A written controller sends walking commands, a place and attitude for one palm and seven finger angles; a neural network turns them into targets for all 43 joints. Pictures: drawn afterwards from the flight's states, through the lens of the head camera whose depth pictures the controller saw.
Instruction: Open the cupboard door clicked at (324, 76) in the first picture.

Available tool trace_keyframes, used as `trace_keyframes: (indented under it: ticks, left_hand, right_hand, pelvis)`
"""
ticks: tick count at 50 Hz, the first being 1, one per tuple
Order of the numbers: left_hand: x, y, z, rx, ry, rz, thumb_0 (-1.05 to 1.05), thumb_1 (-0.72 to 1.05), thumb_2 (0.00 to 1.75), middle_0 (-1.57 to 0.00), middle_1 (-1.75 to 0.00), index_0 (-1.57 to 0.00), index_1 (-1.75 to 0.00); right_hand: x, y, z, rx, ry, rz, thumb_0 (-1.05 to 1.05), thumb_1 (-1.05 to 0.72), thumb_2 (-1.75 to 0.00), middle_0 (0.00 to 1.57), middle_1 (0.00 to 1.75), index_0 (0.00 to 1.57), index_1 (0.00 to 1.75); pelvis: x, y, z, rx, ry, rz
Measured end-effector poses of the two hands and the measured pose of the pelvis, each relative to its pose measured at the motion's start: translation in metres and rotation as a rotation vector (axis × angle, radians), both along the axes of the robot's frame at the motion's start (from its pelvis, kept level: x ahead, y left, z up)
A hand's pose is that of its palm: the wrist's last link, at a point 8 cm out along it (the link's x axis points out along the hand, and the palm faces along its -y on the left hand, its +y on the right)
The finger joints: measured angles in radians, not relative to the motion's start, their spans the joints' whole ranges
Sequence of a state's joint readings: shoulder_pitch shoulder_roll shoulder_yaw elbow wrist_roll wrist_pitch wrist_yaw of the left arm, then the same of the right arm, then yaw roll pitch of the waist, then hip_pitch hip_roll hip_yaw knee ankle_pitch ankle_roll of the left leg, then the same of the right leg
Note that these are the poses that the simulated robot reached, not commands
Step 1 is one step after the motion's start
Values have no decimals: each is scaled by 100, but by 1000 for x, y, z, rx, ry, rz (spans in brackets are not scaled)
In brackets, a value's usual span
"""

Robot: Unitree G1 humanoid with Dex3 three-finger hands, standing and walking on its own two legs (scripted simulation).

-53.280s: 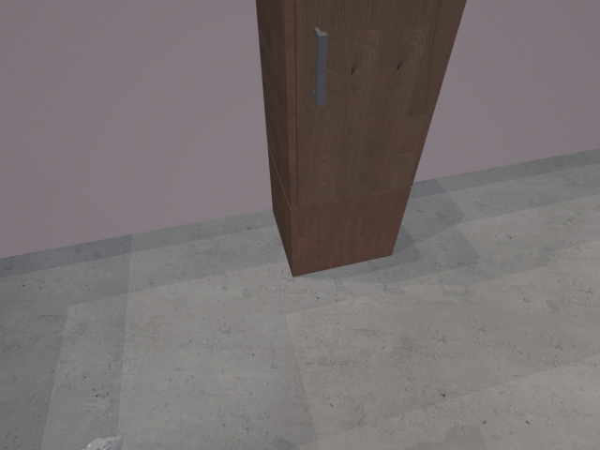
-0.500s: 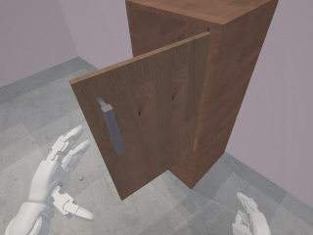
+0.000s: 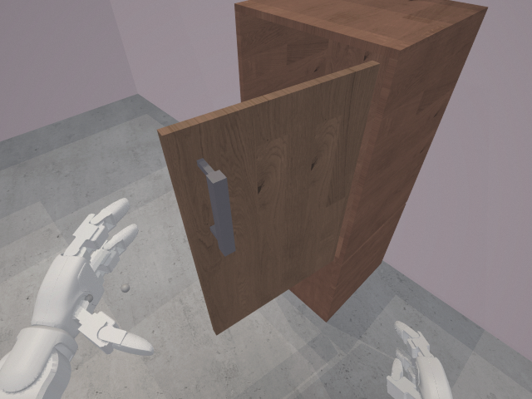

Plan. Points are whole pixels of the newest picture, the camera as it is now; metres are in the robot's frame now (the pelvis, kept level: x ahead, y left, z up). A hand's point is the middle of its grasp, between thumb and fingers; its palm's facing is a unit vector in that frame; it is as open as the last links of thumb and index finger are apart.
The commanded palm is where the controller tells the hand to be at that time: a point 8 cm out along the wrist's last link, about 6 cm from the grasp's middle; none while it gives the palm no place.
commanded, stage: draw the hand back to the body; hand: left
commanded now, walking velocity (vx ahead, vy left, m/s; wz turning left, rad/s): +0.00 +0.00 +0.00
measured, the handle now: (216, 209) +0.36 +0.12 +0.12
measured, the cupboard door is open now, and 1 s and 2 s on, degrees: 81 81 81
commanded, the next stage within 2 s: step back with the hand held close in 1.04 s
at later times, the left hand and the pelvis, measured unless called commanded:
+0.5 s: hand (91, 252) +0.24 +0.25 +0.15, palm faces +0.39 -0.85 -0.37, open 11.1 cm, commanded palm +0.19 +0.29 +0.17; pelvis +0.03 +0.01 +0.02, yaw -2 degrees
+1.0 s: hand (95, 245) +0.25 +0.25 +0.16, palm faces +0.43 -0.82 -0.38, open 7.5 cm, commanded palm +0.20 +0.28 +0.18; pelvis +0.04 -0.01 +0.02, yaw -2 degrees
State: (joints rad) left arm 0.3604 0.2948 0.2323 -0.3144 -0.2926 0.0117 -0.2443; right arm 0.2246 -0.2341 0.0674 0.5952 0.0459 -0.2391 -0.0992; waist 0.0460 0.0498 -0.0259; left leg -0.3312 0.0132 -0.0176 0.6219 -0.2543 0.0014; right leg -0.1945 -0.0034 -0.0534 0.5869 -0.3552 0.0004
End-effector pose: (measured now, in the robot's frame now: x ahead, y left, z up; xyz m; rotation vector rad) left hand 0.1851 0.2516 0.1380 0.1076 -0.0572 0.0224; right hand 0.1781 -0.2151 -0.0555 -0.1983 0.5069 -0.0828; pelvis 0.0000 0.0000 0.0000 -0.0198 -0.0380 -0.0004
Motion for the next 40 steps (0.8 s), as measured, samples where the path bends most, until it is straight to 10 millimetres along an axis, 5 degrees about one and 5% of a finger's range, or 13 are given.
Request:
trace_keyframes:
  ticks: [10, 40]
  left_hand:
    - [-7, 24, 10, 196, -19, 307, -1, -20, 43, -17, -30, -16, -30]
    - [22, 41, 42, 321, -58, 435, 1, 79, 85, -21, -30, -20, -30]
  right_hand:
    - [5, 11, -1, -32, 103, 17, 1, -90, -90, 20, 30, 20, 30]
    - [37, -19, -10, -11, 196, -35, 1, -90, -90, 20, 30, 20, 30]
  pelvis:
    - [8, 7, 12, 6, -28, -17]
    - [44, -7, 17, 24, -17, -35]
